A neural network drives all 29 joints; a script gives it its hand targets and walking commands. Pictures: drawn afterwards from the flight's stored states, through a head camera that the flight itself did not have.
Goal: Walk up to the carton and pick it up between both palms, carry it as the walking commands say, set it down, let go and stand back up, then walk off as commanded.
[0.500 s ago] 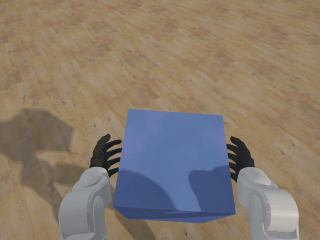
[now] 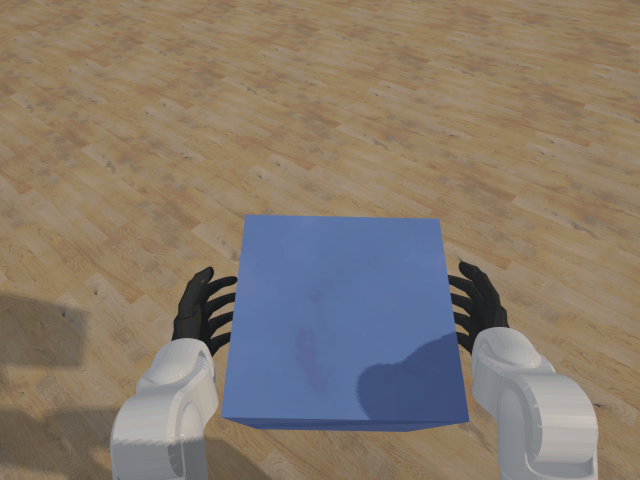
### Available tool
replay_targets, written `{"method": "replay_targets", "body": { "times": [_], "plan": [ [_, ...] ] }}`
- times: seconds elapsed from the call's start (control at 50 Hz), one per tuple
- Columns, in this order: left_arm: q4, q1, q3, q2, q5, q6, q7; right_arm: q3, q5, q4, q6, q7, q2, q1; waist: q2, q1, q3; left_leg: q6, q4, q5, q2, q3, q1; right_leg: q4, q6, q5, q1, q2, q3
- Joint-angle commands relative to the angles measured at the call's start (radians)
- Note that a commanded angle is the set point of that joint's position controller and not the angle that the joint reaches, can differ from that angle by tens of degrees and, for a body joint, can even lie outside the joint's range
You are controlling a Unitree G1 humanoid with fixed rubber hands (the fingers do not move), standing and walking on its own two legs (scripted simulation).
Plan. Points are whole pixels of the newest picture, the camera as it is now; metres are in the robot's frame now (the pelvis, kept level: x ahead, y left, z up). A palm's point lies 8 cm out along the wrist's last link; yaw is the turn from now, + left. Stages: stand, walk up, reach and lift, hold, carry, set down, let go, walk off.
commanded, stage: carry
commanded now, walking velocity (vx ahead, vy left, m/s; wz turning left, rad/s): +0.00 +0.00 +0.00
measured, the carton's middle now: (336, 337) +0.29 +0.01 +0.03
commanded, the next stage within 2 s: none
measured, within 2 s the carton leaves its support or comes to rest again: neither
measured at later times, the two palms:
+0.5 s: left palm (298, 345) +0.24 +0.04 +0.12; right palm (610, 363) +0.21 -0.25 +0.11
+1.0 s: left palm (289, 419) +0.17 +0.05 +0.12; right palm out of the picture +0.14 -0.24 +0.12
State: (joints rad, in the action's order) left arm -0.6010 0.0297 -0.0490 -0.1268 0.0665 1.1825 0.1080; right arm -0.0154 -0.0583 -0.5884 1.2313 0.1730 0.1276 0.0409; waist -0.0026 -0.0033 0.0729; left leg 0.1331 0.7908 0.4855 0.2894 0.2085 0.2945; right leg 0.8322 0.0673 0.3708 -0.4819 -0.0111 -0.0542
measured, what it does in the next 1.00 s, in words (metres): steps to the right: left foot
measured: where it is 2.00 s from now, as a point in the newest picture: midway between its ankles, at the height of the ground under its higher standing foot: outside the picture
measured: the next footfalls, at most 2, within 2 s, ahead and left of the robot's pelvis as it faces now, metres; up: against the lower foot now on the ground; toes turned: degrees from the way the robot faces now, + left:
left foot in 0.46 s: -0.01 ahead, +0.02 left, +0.00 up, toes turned -3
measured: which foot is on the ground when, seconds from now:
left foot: down 0.00-0.00, up 0.02-0.44, down 0.46-1.00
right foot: down 0.00-1.00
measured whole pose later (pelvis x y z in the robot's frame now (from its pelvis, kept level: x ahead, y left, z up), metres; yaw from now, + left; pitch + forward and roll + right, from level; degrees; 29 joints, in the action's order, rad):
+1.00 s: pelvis -0.07 -0.08 +0.03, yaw -6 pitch +2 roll +1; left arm -0.49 -0.01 -0.05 -0.13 0.07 1.25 0.13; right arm -0.02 -0.06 -0.47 1.30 0.18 0.13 0.02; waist 0.01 0.00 0.13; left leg -0.01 0.58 0.31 0.02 0.13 0.33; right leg 0.52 -0.03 0.13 -0.42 -0.09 -0.09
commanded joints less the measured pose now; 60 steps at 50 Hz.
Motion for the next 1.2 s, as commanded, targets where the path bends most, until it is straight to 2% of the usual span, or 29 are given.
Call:
{"method": "replay_targets", "body": {
  "times": [0.0, 0.06, 0.12, 0.16, 0.18, 0.22, 0.24, 0.28, 0.34, 0.38, 0.4, 0.42, 0.44, 0.46, 0.48, 0.52, 0.56, 0.58, 0.6, 0.68, 0.76, 0.86, 0.9, 0.98, 1.04, 1.08, 1.12, 1.16, 1.18],
  "plan": [
    [0.021, 0.282, 0.592, -0.754, -0.285, 0.059, -0.107, 0.581, 0.311, -0.086, -0.001, -0.156, 0.753, 0.425, 0.220, -0.006, 0.207, -0.015, 0.483, 0.308, -0.163, -0.171, 0.305, -0.278, -0.186, -1.230, 0.379, 0.222, -0.372],
    [-0.017, 0.323, 0.588, -0.831, -0.298, 0.028, -0.117, 0.615, 0.361, -0.105, -0.018, -0.160, 0.839, 0.483, 0.120, -0.002, 0.245, -0.026, 0.558, 0.133, -0.164, -0.181, 0.334, -0.313, -0.141, -0.941, 0.401, 0.199, -0.342],
    [-0.065, 0.352, 0.642, -0.952, -0.317, -0.015, -0.122, 0.651, 0.403, -0.196, -0.061, -0.177, 0.929, 0.529, 0.096, -0.007, 0.330, -0.038, 0.466, 0.084, -0.167, -0.210, 0.321, -0.281, -0.126, -1.104, 0.474, 0.203, -0.342],
    [-0.075, 0.343, 0.632, -0.941, -0.322, -0.028, -0.128, 0.649, 0.391, -0.178, -0.067, -0.172, 0.935, 0.488, 0.151, -0.003, 0.359, -0.049, 0.367, 0.084, -0.207, -0.190, 0.274, -0.317, -0.083, -1.135, 0.502, 0.178, -0.343],
    [-0.091, 0.365, 0.643, -0.948, -0.327, -0.036, -0.129, 0.659, 0.385, -0.176, -0.072, -0.170, 0.946, 0.481, 0.168, -0.009, 0.362, -0.055, 0.303, 0.085, -0.224, -0.193, 0.269, -0.321, -0.105, -1.135, 0.521, 0.183, -0.353],
    [-0.076, 0.306, 0.629, -0.922, -0.312, -0.034, -0.135, 0.676, 0.383, -0.225, -0.076, -0.166, 0.907, 0.494, 0.186, -0.008, 0.368, -0.055, 0.223, 0.064, -0.257, -0.162, 0.212, -0.356, -0.051, -1.147, 0.524, 0.167, -0.316],
    [-0.049, 0.283, 0.612, -0.912, -0.315, -0.031, -0.136, 0.681, 0.374, -0.201, -0.073, -0.153, 0.906, 0.481, 0.240, -0.002, 0.346, -0.056, 0.178, 0.037, -0.287, -0.136, 0.210, -0.378, 0.025, -1.217, 0.553, 0.135, -0.305],
    [-0.083, 0.274, 0.625, -0.888, -0.302, -0.040, -0.127, 0.677, 0.382, -0.213, -0.079, -0.156, 0.891, 0.463, 0.199, -0.003, 0.398, -0.061, 0.083, 0.043, -0.309, -0.124, 0.138, -0.364, 0.038, -1.270, 0.572, 0.146, -0.284],
    [-0.072, 0.265, 0.610, -0.850, -0.291, -0.033, -0.126, 0.660, 0.355, -0.186, -0.070, -0.145, 0.860, 0.411, 0.288, 0.014, 0.377, -0.056, -0.195, 0.027, -0.354, -0.046, -0.021, -0.348, 0.205, -1.439, 0.534, 0.087, -0.191],
    [-0.115, 0.258, 0.622, -0.832, -0.292, -0.035, -0.126, 0.652, 0.360, -0.225, -0.074, -0.142, 0.846, 0.391, 0.226, 0.051, 0.421, -0.115, -0.418, -0.130, -0.316, -0.030, -0.246, -0.200, 0.328, -1.378, 0.415, 0.019, -0.102],
    [-0.106, 0.249, 0.629, -0.833, -0.294, -0.030, -0.121, 0.645, 0.354, -0.230, -0.073, -0.137, 0.835, 0.387, 0.034, 0.067, 0.446, -0.157, -0.450, -0.404, -0.223, -0.102, -0.378, -0.055, 0.307, -1.042, 0.287, -0.014, -0.075],
    [-0.126, 0.244, 0.645, -0.840, -0.299, -0.032, -0.123, 0.657, 0.366, -0.258, -0.079, -0.140, 0.841, 0.428, -0.240, 0.046, 0.465, -0.238, -0.344, -0.676, -0.020, -0.282, -0.403, 0.123, 0.197, -0.253, 0.154, -0.049, -0.078],
    [-0.162, 0.268, 0.654, -0.822, -0.304, -0.029, -0.122, 0.652, 0.350, -0.254, -0.078, -0.142, 0.838, 0.397, -0.255, 0.031, 0.432, -0.324, -0.275, -0.942, 0.103, -0.394, -0.394, 0.185, 0.068, 0.160, 0.031, -0.037, -0.120],
    [-0.179, 0.307, 0.659, -0.801, -0.293, -0.022, -0.119, 0.652, 0.337, -0.227, -0.061, -0.150, 0.837, 0.373, -0.163, 0.022, 0.377, -0.303, -0.291, -0.914, 0.110, -0.344, -0.315, 0.123, -0.007, 0.199, 0.021, 0.003, -0.136],
    [-0.140, 0.285, 0.649, -0.846, -0.291, -0.017, -0.122, 0.684, 0.352, -0.289, -0.061, -0.151, 0.860, 0.452, -0.094, 0.010, 0.350, -0.276, -0.259, -0.835, 0.069, -0.294, -0.264, -0.037, -0.049, 0.196, 0.059, 0.034, -0.151],
    [-0.023, 0.250, 0.606, -0.797, -0.258, 0.014, -0.118, 0.626, 0.305, -0.174, -0.021, -0.155, 0.763, 0.418, -0.059, -0.022, 0.249, -0.193, -0.262, -0.454, -0.051, -0.160, -0.090, -0.386, -0.079, -0.004, 0.201, -0.021, 0.004],
    [-0.095, 0.352, 0.637, -0.761, -0.288, 0.029, -0.110, 0.566, 0.291, -0.141, -0.010, -0.154, 0.733, 0.382, -0.001, 0.005, 0.243, -0.146, -0.198, -0.131, -0.177, -0.146, -0.005, -0.455, -0.059, -0.225, 0.262, 0.068, -0.165],
    [-0.056, 0.342, 0.614, -0.725, -0.278, 0.043, -0.109, 0.557, 0.286, -0.114, -0.002, -0.148, 0.713, 0.386, 0.114, 0.011, 0.221, -0.114, -0.117, -0.002, -0.239, -0.139, 0.054, -0.508, -0.058, -0.290, 0.256, 0.172, -0.351],
    [-0.044, 0.363, 0.610, -0.724, -0.274, 0.057, -0.103, 0.544, 0.274, -0.063, 0.022, -0.150, 0.711, 0.373, 0.164, 0.011, 0.189, -0.117, -0.135, 0.036, -0.247, -0.173, 0.040, -0.500, -0.095, -0.228, 0.185, 0.205, -0.378],
    [0.088, 0.328, 0.531, -0.677, -0.208, 0.089, -0.093, 0.510, 0.257, 0.046, 0.049, -0.142, 0.678, 0.423, 0.156, -0.001, 0.107, -0.120, -0.095, 0.044, -0.290, -0.163, -0.025, -0.678, -0.077, 0.074, 0.022, 0.169, -0.396],
    [0.075, 0.384, 0.520, -0.704, -0.238, 0.081, -0.099, 0.532, 0.278, -0.031, 0.034, -0.125, 0.701, 0.527, 0.223, 0.005, 0.139, -0.142, -0.191, -0.022, -0.301, -0.129, -0.060, -0.719, 0.010, 0.103, 0.072, 0.110, -0.316],
    [0.014, 0.453, 0.582, -0.798, -0.263, 0.058, -0.087, 0.540, 0.303, -0.070, 0.007, -0.132, 0.806, 0.553, 0.067, 0.000, 0.204, -0.157, -0.323, -0.071, -0.222, -0.181, -0.116, -0.562, -0.050, 0.020, 0.112, 0.071, -0.211],
    [-0.043, 0.471, 0.599, -0.800, -0.285, 0.044, -0.086, 0.547, 0.317, -0.084, -0.005, -0.135, 0.812, 0.534, 0.044, 0.004, 0.249, -0.168, -0.339, 0.007, -0.235, -0.176, -0.116, -0.593, -0.005, 0.032, 0.116, 0.039, -0.175],
    [-0.025, 0.475, 0.618, -0.777, -0.264, 0.054, -0.075, 0.524, 0.301, -0.054, -0.002, -0.141, 0.774, 0.512, -0.071, 0.006, 0.153, -0.192, -0.448, 0.150, -0.154, -0.314, 0.028, -0.423, -0.088, 0.106, 0.057, 0.000, -0.093],
    [0.023, 0.455, 0.588, -0.758, -0.263, 0.061, -0.072, 0.518, 0.297, -0.026, 0.005, -0.137, 0.752, 0.521, -0.031, -0.005, 0.152, -0.183, -0.438, 0.221, -0.169, -0.285, 0.092, -0.433, -0.097, 0.151, 0.075, 0.001, -0.107],
    [0.208, 0.455, 0.490, -0.676, -0.196, 0.037, -0.074, 0.403, 0.215, 0.196, -0.016, -0.141, 0.674, 0.468, -0.047, -0.005, 0.142, -0.175, -0.371, 0.050, -0.175, -0.249, 0.030, -0.475, -0.092, 0.001, 0.076, 0.032, -0.133],
    [0.071, 0.465, 0.583, -0.769, -0.254, 0.046, -0.073, 0.491, 0.275, -0.010, -0.023, -0.138, 0.730, 0.524, -0.076, -0.004, 0.130, -0.179, -0.406, 0.029, -0.165, -0.275, 0.030, -0.443, -0.101, -0.030, 0.068, 0.034, -0.130],
    [0.224, 0.434, 0.480, -0.674, -0.185, 0.026, -0.070, 0.409, 0.213, 0.156, -0.039, -0.138, 0.644, 0.494, -0.059, -0.005, 0.165, -0.175, -0.394, 0.006, -0.152, -0.264, 0.019, -0.422, -0.095, -0.094, 0.101, 0.021, -0.104],
    [0.104, 0.459, 0.552, -0.757, -0.231, 0.023, -0.067, 0.491, 0.275, 0.026, -0.044, -0.141, 0.726, 0.536, -0.053, -0.003, 0.134, -0.166, -0.403, -0.005, -0.147, -0.260, 0.042, -0.418, -0.102, -0.110, 0.096, 0.026, -0.096]
  ]
}}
